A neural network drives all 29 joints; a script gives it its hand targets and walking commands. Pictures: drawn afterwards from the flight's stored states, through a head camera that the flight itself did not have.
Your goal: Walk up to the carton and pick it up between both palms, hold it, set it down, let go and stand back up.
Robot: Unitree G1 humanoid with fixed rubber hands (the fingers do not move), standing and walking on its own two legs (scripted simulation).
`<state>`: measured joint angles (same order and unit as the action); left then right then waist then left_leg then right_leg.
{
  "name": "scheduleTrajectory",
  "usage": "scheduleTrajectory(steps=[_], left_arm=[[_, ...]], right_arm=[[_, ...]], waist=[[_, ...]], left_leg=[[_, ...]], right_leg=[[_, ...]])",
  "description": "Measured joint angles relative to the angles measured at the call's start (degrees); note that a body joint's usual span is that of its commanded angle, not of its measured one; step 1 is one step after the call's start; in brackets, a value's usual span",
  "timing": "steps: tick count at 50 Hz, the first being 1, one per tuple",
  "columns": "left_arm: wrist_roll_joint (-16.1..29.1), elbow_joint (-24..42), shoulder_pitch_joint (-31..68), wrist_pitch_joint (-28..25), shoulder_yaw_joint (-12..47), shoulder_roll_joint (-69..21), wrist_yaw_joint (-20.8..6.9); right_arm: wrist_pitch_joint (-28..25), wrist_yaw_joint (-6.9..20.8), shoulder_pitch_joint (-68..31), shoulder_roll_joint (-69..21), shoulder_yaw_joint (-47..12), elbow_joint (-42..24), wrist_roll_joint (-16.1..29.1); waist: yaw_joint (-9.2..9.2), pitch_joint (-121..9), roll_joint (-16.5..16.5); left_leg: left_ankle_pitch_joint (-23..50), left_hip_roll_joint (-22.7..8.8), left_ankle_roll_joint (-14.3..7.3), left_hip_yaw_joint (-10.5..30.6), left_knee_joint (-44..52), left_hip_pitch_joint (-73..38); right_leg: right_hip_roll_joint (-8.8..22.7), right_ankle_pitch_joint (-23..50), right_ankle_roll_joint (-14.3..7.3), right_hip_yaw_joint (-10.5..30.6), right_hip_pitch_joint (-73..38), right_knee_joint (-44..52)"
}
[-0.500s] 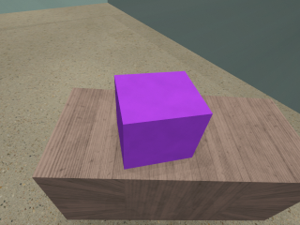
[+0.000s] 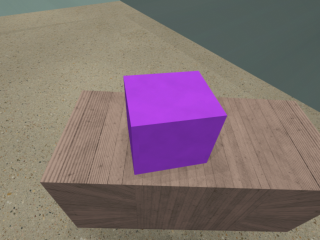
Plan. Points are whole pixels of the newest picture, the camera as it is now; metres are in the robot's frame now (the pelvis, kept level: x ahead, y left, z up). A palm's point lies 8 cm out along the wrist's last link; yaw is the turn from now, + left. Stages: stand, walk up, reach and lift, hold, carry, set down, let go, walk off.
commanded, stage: stand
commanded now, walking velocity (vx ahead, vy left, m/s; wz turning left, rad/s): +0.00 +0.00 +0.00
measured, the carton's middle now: (167, 121) +0.56 -0.04 -0.08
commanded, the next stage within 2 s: none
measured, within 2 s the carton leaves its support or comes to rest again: neither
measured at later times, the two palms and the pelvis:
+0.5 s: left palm out of the picture +0.09 +0.28 -0.12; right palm out of the picture +0.10 -0.31 -0.10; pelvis +0.03 -0.02 +0.00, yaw +0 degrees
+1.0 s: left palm out of the picture +0.11 +0.27 -0.12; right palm out of the picture +0.11 -0.31 -0.10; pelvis +0.05 -0.02 +0.01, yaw +1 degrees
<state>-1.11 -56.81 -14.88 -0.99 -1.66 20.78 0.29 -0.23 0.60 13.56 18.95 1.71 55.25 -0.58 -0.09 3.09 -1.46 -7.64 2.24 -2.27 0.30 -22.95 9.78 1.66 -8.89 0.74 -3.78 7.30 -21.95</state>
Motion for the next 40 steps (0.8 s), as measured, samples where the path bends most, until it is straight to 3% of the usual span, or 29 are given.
scheduleTrajectory(steps=[40], left_arm=[[0.8, -2.5, 4.2, -0.3, -0.3, -1.4, 0.4]], right_arm=[[-1.4, -1.7, -3.1, 0.4, -1.3, 3.4, 0.7]], waist=[[0.09, 0.1, 0.4]], left_leg=[[-1.6, -0.8, 1.2, 0.9, 3.9, -3.7]], right_leg=[[-1.1, -1.7, -0.9, -0.7, -4.0, 4.5]])
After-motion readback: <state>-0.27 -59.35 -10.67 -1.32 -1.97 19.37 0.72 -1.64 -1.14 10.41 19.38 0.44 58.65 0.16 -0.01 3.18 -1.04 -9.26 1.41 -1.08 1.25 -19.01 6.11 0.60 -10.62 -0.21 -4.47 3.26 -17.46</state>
